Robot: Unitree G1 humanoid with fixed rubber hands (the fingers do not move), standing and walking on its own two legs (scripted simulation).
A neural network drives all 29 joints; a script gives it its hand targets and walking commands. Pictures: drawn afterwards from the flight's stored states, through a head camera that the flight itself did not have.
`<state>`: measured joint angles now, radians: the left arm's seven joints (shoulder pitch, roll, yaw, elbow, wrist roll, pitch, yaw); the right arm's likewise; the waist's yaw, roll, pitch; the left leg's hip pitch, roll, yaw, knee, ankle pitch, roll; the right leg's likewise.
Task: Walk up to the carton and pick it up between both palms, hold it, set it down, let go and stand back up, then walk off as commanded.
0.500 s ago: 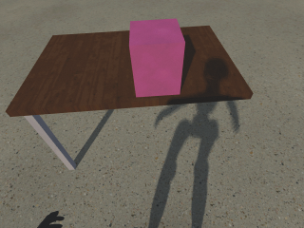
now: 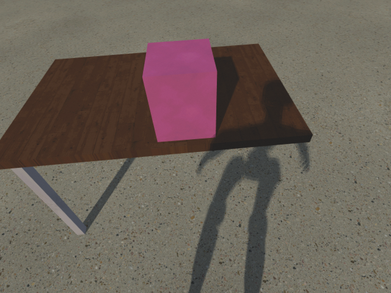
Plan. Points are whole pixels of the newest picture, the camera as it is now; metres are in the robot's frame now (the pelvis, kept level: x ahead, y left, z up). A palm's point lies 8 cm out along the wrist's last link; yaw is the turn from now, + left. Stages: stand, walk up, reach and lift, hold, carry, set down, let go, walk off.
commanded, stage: walk up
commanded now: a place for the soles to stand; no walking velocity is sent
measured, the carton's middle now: (182, 91) +0.72 +0.08 +0.02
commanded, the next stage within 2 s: none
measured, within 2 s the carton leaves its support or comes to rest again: neither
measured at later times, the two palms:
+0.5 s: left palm (38, 283) +0.17 +0.38 -0.09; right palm (350, 282) +0.17 -0.27 -0.05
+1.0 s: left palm (65, 244) +0.24 +0.32 -0.05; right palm (348, 251) +0.25 -0.32 -0.11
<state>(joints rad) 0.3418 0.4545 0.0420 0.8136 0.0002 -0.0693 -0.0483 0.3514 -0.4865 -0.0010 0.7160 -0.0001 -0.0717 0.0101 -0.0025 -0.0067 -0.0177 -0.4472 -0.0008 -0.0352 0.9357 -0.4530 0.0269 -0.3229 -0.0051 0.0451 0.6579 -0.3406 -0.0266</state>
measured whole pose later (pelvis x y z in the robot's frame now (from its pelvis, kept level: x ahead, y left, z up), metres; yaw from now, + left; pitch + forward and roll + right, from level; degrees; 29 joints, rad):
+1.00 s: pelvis +0.19 -0.01 +0.00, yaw +0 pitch -1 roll +3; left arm 0.36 0.46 0.04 0.76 0.00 -0.07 0.00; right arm 0.36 -0.45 0.00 0.72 0.00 -0.05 0.03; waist 0.00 0.03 0.05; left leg -0.49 -0.03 -0.02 0.88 -0.44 0.03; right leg -0.35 -0.05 0.02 0.66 -0.30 -0.01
